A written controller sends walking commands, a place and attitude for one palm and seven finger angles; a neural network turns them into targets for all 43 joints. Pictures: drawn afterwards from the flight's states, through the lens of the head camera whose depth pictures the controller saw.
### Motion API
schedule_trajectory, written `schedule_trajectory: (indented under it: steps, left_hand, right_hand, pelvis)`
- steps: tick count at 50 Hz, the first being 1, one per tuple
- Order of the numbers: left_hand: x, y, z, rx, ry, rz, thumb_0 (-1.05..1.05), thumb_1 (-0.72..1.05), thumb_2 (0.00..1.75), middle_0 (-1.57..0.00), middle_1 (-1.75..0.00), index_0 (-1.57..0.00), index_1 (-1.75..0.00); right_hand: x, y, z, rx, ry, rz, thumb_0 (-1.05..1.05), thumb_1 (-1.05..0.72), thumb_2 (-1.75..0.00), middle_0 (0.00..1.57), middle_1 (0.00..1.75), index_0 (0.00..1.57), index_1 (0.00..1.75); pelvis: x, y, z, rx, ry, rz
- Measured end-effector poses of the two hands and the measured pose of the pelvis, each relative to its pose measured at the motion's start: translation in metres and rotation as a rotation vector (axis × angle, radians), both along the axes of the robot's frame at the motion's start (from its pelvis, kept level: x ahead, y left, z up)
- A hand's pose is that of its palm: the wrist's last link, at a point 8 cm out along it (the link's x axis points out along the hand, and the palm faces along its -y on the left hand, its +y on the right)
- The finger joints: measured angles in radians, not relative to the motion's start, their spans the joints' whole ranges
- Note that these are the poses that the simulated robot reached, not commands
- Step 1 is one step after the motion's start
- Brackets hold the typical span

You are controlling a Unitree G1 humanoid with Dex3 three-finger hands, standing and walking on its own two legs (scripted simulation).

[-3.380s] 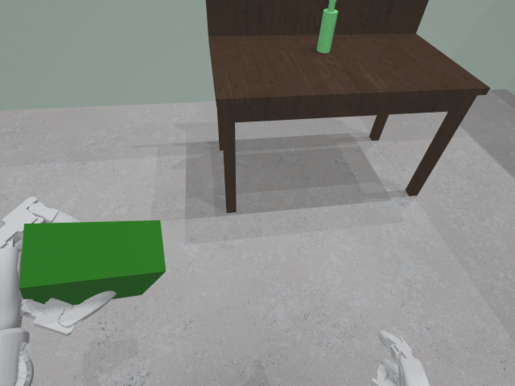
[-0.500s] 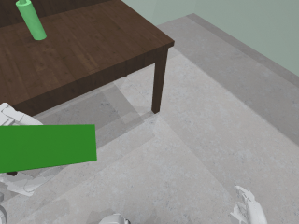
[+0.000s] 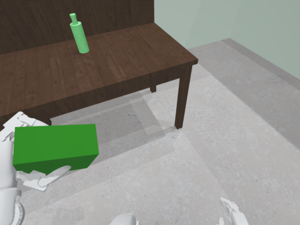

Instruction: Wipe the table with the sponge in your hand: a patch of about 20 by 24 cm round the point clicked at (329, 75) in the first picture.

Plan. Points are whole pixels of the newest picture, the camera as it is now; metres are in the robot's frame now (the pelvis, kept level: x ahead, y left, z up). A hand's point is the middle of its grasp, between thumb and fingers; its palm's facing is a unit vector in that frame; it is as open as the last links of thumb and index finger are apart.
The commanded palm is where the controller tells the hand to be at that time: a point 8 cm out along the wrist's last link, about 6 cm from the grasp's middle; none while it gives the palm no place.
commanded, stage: take the last steps up to it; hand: left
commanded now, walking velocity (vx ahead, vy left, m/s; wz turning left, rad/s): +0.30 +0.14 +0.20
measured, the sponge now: (69, 150) +0.23 +0.19 +0.15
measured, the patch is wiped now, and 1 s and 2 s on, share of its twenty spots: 0.00 0.00 0.00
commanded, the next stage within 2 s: none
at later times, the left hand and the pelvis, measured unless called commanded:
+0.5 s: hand (0, 163) +0.17 +0.29 +0.19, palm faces +0.51 -0.78 -0.37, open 10.5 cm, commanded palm +0.12 +0.32 +0.18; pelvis -0.02 +0.03 +0.00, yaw +4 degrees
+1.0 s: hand (18, 131) +0.24 +0.29 +0.19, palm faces +0.46 -0.78 -0.43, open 10.5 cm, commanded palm +0.19 +0.34 +0.18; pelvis +0.05 +0.05 +0.00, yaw +5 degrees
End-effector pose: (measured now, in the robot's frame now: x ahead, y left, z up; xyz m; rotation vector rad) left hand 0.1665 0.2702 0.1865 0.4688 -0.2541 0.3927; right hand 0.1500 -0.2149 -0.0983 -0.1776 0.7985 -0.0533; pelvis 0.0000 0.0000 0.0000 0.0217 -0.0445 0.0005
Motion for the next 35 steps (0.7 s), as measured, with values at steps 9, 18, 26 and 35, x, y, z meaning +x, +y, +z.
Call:
schedule_trajectory:
  steps: [9,18,26,35]
  left_hand:
    - [-0.019,0.009,0.008,0.076,0.021,-0.009,0.00,-0.51,0.99,-0.69,-1.36,-0.69,-1.36]
    - [-0.048,0.050,0.001,0.043,-0.111,0.066,0.00,-0.51,0.99,-0.69,-1.36,-0.69,-1.36]
    - [-0.037,0.047,0.012,0.046,-0.108,0.057,0.00,-0.51,0.99,-0.69,-1.36,-0.69,-1.36]
    - [-0.011,0.028,-0.002,0.085,-0.012,0.060,0.00,-0.51,0.99,-0.69,-1.36,-0.70,-1.36]
  right_hand:
    - [-0.020,-0.044,0.021,-0.128,0.024,-0.067,0.01,-0.91,-0.90,0.20,0.30,0.20,0.30]
    - [-0.011,-0.004,0.027,-0.146,-0.069,-0.045,0.01,-0.91,-0.90,0.19,0.30,0.20,0.30]
    - [-0.004,0.056,0.017,0.032,-0.084,0.036,0.01,-0.91,-0.90,0.20,0.30,0.21,0.30]
    - [0.013,0.038,-0.018,0.045,0.024,0.066,0.01,-0.90,-0.90,0.20,0.30,0.21,0.30]
  pelvis:
    - [-0.014,0.000,0.009,0.017,0.041,0.065]
    - [-0.021,0.027,-0.006,0.000,0.003,0.063]
    - [-0.014,0.027,0.002,-0.023,-0.003,0.074]
    - [0.002,0.011,-0.009,-0.014,0.003,0.093]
